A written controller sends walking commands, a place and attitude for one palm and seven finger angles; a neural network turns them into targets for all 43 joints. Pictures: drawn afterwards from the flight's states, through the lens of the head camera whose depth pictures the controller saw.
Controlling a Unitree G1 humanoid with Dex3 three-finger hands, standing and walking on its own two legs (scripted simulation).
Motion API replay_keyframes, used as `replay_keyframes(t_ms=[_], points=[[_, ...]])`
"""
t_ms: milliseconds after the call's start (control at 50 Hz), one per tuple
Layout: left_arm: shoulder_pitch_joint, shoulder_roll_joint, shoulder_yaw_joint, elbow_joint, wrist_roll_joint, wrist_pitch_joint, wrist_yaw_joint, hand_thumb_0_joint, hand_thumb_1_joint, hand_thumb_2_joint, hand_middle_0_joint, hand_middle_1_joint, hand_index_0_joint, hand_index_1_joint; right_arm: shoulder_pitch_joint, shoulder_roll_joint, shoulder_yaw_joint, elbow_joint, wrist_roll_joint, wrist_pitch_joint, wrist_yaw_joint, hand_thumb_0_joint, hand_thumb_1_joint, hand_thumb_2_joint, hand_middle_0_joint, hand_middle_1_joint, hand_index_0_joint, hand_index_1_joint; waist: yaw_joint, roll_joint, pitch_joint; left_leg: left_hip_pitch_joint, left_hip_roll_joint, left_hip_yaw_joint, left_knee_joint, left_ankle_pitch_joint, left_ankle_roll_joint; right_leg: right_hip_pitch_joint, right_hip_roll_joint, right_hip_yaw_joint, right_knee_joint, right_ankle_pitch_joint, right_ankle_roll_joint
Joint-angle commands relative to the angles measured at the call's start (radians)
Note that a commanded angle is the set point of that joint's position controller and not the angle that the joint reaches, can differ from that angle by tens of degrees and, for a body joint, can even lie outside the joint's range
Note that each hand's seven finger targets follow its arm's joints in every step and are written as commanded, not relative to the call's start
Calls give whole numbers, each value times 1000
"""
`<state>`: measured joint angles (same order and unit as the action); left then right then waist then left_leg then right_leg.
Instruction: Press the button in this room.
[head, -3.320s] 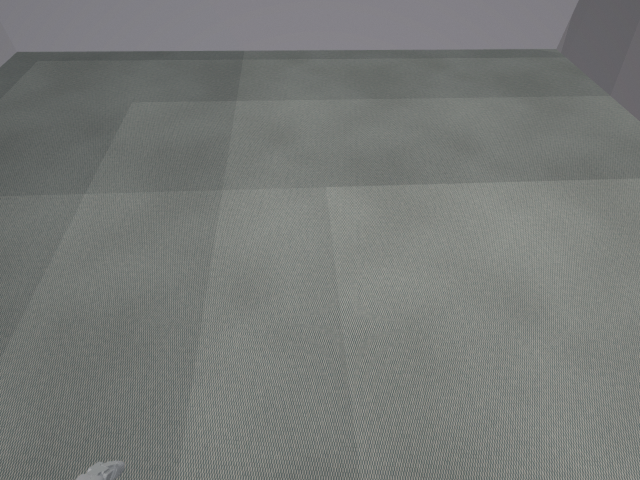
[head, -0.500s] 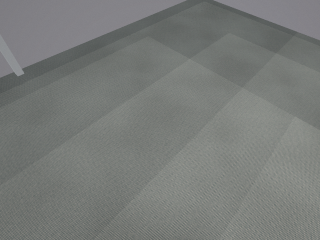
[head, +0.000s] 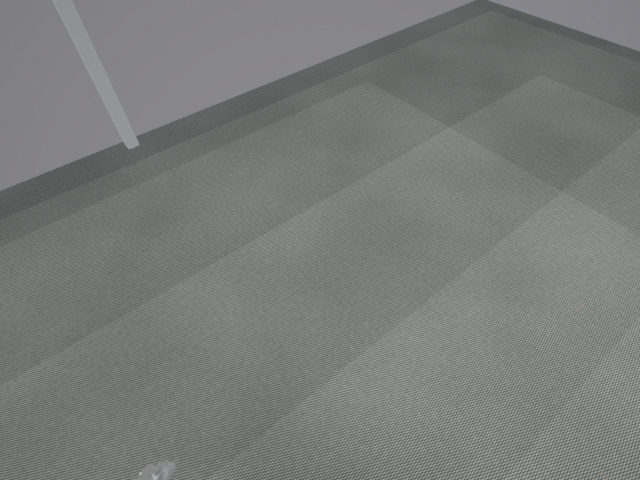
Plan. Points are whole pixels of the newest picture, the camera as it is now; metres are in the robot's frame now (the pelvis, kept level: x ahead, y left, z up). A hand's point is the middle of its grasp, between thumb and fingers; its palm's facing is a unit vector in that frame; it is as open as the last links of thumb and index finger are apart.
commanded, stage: turn or walk to find it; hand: left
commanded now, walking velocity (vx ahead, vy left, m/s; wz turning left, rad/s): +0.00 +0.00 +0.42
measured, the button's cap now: out of the picture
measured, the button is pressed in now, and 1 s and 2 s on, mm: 0 0 0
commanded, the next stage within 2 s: none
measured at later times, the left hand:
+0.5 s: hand out of the picture -0.03 +0.26 -0.18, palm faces +0.26 -0.94 -0.24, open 7.4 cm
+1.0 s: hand out of the picture -0.03 +0.23 -0.14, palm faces +0.43 -0.86 -0.26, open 7.4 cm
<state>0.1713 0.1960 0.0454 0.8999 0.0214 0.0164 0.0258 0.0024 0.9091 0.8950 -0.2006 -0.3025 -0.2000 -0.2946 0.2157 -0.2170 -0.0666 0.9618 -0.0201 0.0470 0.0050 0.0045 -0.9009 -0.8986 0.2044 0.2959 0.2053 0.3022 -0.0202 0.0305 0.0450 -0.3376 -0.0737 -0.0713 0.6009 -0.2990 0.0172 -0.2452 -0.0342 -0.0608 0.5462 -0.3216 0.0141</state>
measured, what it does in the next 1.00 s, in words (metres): steps on the spot, turning left: left foot, then right foot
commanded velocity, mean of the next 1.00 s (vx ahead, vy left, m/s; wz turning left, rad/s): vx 0.00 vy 0.00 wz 0.42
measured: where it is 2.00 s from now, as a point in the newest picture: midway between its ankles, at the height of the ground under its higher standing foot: outside the picture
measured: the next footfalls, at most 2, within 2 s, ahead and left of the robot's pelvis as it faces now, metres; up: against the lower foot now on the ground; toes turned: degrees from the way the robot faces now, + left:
left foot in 0.36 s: +0.01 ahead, +0.15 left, +0.00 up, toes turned +15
right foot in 0.82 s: +0.05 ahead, -0.08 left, +0.00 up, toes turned +17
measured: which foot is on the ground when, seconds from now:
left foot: up 0.00-0.34, down 0.36-0.82, up 0.84-1.00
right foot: down 0.00-0.36, up 0.38-0.80, down 0.82-1.00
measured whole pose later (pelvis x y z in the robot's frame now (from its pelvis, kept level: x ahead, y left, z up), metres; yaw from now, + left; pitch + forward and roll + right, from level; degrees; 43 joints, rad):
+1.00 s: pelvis -0.03 +0.02 +0.01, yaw +26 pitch -1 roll +1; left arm 0.20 0.17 0.03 0.90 0.03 0.02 0.03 0.00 0.91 0.89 -0.20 -0.30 -0.20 -0.30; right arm 0.24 -0.25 -0.09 0.98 -0.03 0.08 0.02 0.01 -0.91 -0.90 0.20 0.30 0.20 0.30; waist -0.03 0.03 0.05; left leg -0.49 -0.01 -0.02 1.11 -0.38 -0.04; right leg -0.21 -0.07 -0.14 0.51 -0.28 0.00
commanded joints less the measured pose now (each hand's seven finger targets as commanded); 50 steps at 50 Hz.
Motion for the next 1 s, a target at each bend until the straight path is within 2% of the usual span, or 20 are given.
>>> replay_keyframes(t_ms=[0,60,220,260,300,320,340,360,400,460,640,720,760,780,800,820,840,880,900,980], points=[[69,217,54,-61,0,-20,17,0,900,900,-200,-300,-200,-300,-45,-110,-44,-96,-3,1,-1,0,-900,-900,200,300,200,300,40,-247,-28,-221,50,-17,499,-220,-39,67,-379,325,-284,244,-176],[-11,151,33,-78,1,-25,13,0,900,900,-200,-300,-200,-300,10,-92,-42,-51,0,9,15,0,-900,-900,200,300,200,300,-10,-160,5,-208,85,27,600,-79,-63,34,-268,114,-242,285,-132],[112,220,54,-17,12,-19,9,0,900,900,-200,-300,-200,-300,-93,-60,-14,-73,9,-2,13,0,-900,-900,200,300,200,300,63,-229,-38,-99,99,134,219,-160,-76,152,-307,39,-144,523,-153],[111,224,57,-7,12,-14,8,0,900,900,-200,-300,-200,-300,-73,-61,-11,-68,12,-10,10,0,-900,-900,200,300,200,300,55,-234,-56,-29,87,161,94,-127,-66,146,-305,23,-92,560,-131],[89,222,59,-8,2,-6,5,0,900,900,-200,-300,-200,-300,-3,-85,-13,-51,8,-19,8,0,-900,-900,200,300,200,300,14,-201,-86,117,88,170,-111,54,-54,87,-275,-43,9,481,-64],[106,189,55,-18,-7,0,1,0,900,900,-200,-300,-200,-300,32,-144,-26,-46,4,-31,8,0,-900,-900,200,300,200,300,-4,-41,-127,271,175,70,-200,246,-20,-39,-229,-89,150,332,-10],[114,120,41,-51,-11,4,-6,0,900,900,-200,-300,-200,-300,78,-244,-48,-50,-2,-38,5,0,-900,-900,200,300,200,300,-20,258,-149,394,430,-255,-218,622,104,-284,-101,-123,350,-190,62],[36,115,24,-71,-1,16,4,0,900,900,-200,-300,-200,-300,134,-268,-53,-28,3,-34,-6,0,-900,-900,200,300,200,300,-59,248,-146,321,487,-278,-243,658,173,-279,-84,-28,495,-346,58],[-22,123,36,-52,-6,19,0,0,900,900,-200,-300,-200,-300,71,-212,-39,-32,-2,-36,-25,0,-900,-900,200,300,200,300,-42,186,-77,239,405,-223,-249,556,173,-316,-92,45,594,-227,53],[36,119,37,-12,-6,15,-13,0,900,900,-200,-300,-200,-300,-15,-169,-19,-60,1,-47,-28,0,-900,-900,200,300,200,300,7,118,-79,219,317,-114,-252,554,141,-264,-83,38,561,-111,61],[-16,97,29,-50,-10,16,-6,0,900,900,-200,-300,-200,-300,21,-185,-35,-58,-6,-34,-23,0,-900,-900,200,300,200,300,-17,105,-79,220,308,-222,-257,466,167,-191,-31,39,310,-133,64],[38,96,27,-46,-14,7,-1,0,900,900,-200,-300,-200,-300,-9,-184,-42,-73,-7,-26,-16,0,-900,-900,200,300,200,300,10,109,-86,138,273,-251,-226,432,146,-54,3,22,108,-64,49],[91,114,32,-37,-13,-5,4,0,900,900,-200,-300,-200,-300,-22,-172,-42,-77,2,-25,-11,0,-900,-900,200,300,200,300,40,70,-94,56,228,-229,-167,362,99,90,-5,17,-94,89,43],[115,152,39,-35,-7,-14,9,0,900,900,-200,-300,-200,-300,-15,-134,-38,-82,9,-27,-6,0,-900,-900,200,300,200,300,52,-21,-109,-52,173,-186,-77,225,50,207,-94,101,-201,125,20],[127,234,55,-38,8,-22,16,0,900,900,-200,-300,-200,-300,-4,-72,-26,-104,14,-27,0,0,-900,-900,200,300,200,300,51,-267,-95,-223,29,-18,111,-80,-22,267,-332,345,-267,148,-72],[109,257,55,-61,2,-17,13,0,900,900,-200,-300,-200,-300,-17,-101,-37,-111,0,-13,-3,0,-900,-900,200,300,200,300,62,-285,-72,-218,19,3,322,-258,-38,132,-449,399,-309,119,-165],[70,233,58,-70,0,-18,15,0,900,900,-200,-300,-200,-300,-36,-117,-44,-102,-6,2,0,0,-900,-900,200,300,200,300,51,-279,-26,-210,46,-27,459,-237,-35,22,-411,384,-337,38,-174],[-22,179,38,-84,0,-16,11,0,900,900,-200,-300,-200,-300,-4,-108,-45,-65,-5,11,12,0,-900,-900,200,300,200,300,-2,-166,40,-210,79,-1,589,-114,-44,-35,-306,207,-303,61,-134],[-36,163,33,-88,0,-21,9,0,900,900,-200,-300,-200,-300,25,-98,-42,-53,-5,11,16,0,-900,-900,200,300,200,300,-15,-177,26,-209,85,20,605,-75,-56,-12,-271,135,-279,122,-119],[45,171,36,-56,6,-25,11,0,900,900,-200,-300,-200,-300,-21,-83,-30,-57,0,9,16,0,-900,-900,200,300,200,300,26,-192,0,-182,102,70,476,-106,-83,69,-283,72,-237,291,-135]])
